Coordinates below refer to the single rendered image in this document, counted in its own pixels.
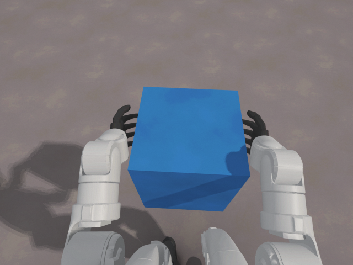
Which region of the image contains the carton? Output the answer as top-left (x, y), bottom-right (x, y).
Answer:
top-left (127, 87), bottom-right (250, 211)

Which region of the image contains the robot left hand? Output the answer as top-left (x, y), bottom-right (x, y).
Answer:
top-left (110, 105), bottom-right (138, 147)

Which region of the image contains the left robot shin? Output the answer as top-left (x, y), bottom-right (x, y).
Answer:
top-left (151, 241), bottom-right (173, 265)

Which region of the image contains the robot left forearm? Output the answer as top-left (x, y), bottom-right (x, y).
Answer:
top-left (61, 129), bottom-right (129, 265)

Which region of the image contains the robot right forearm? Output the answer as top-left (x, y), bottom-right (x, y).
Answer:
top-left (250, 135), bottom-right (322, 265)

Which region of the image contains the robot right hand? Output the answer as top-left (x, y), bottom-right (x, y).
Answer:
top-left (242, 110), bottom-right (269, 154)

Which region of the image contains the left robot upper arm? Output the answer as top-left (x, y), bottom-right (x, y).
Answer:
top-left (62, 231), bottom-right (125, 265)

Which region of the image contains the left robot foot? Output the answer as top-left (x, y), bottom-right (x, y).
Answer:
top-left (162, 237), bottom-right (177, 265)

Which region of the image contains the right robot upper arm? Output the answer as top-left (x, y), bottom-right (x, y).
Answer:
top-left (255, 242), bottom-right (321, 265)

